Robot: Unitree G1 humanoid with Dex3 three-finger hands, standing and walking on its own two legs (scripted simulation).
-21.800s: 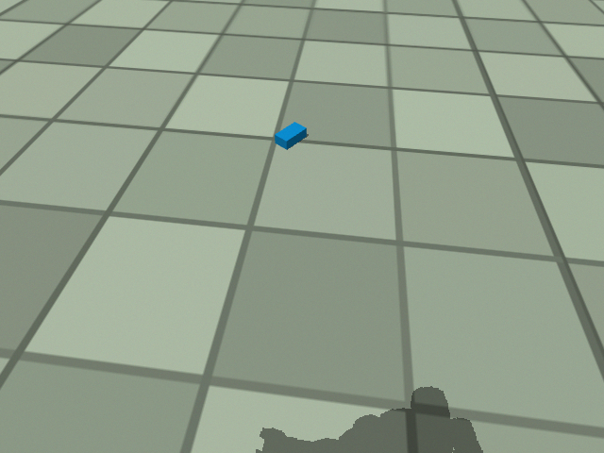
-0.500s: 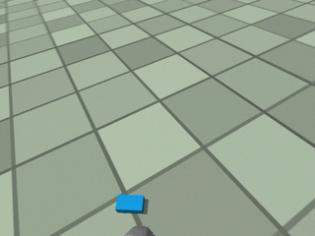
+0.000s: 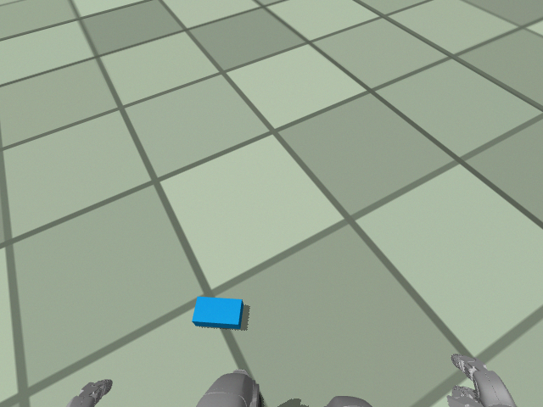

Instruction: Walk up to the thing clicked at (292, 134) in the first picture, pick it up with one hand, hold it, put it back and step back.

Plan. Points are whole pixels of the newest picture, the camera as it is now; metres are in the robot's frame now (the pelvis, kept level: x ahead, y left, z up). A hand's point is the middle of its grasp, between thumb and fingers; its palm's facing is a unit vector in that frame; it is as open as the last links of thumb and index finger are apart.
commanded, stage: walk up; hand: left
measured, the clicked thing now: (218, 312) +0.47 +0.25 -0.72
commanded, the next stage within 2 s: none
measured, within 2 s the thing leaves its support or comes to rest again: neither
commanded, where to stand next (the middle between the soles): +0.08 +0.03 m, yaw -3 degrees
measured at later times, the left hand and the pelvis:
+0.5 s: hand out of the picture +0.08 +0.33 -0.16, palm faces -0.05 -0.95 -0.32, open 7.4 cm; pelvis +0.05 +0.05 +0.00, yaw +0 degrees
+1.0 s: hand out of the picture +0.12 +0.28 -0.13, palm faces -0.06 -0.87 -0.48, open 7.4 cm; pelvis +0.04 +0.00 -0.01, yaw -2 degrees
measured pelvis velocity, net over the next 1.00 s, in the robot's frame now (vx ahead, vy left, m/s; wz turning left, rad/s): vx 0.04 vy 0.00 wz -0.03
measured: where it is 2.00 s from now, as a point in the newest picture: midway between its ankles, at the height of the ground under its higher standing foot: outside the picture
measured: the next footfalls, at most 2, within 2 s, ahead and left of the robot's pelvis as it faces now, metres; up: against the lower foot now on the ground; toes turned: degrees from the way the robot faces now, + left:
left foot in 0.34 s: +0.17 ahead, +0.19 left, +0.00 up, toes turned +3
right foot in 0.74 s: +0.10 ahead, -0.15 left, +0.00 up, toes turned -2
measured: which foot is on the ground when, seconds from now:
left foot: up 0.00-0.32, down 0.34-0.76, up 0.78-1.00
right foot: down 0.00-0.34, up 0.36-0.72, down 0.74-1.00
